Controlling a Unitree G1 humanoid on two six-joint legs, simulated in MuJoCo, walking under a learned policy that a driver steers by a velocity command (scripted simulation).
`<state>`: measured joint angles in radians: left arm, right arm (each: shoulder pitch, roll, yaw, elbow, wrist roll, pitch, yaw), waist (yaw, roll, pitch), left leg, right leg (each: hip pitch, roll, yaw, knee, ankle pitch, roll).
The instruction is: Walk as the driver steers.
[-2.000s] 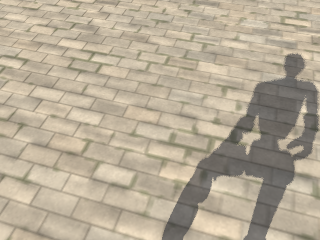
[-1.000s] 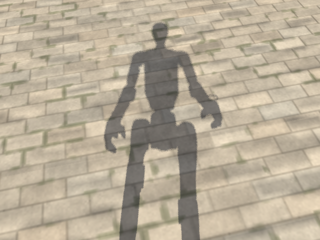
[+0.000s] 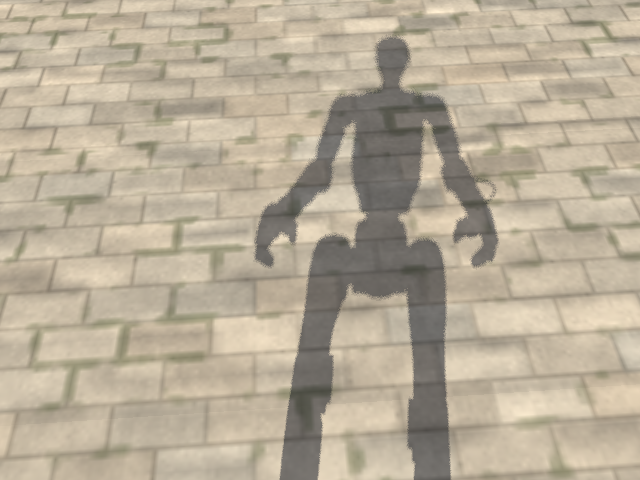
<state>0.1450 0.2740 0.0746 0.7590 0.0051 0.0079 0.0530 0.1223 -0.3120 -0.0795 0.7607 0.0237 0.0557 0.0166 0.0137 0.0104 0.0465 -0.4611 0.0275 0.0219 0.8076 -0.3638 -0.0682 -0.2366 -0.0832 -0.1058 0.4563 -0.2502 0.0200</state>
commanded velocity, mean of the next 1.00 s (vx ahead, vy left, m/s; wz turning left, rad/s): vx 0.00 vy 0.00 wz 0.23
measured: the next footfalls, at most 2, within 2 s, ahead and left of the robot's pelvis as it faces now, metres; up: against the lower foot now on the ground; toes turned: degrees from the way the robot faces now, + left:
left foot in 0.08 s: +0.06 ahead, +0.13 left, +0.00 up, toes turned +6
right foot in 0.52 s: +0.09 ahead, -0.10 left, +0.00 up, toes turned +13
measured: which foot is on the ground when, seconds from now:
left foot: up 0.00-0.06, down 0.08-1.00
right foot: down 0.00-0.08, up 0.10-0.50, down 0.52-1.00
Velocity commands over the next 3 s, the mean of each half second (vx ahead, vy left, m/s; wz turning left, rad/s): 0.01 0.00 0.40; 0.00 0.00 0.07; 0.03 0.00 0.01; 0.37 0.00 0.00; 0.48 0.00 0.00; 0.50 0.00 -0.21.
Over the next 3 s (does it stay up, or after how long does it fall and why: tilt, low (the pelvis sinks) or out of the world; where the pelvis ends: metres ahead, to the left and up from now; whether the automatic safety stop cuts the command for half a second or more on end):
stays up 0.77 0.21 0.01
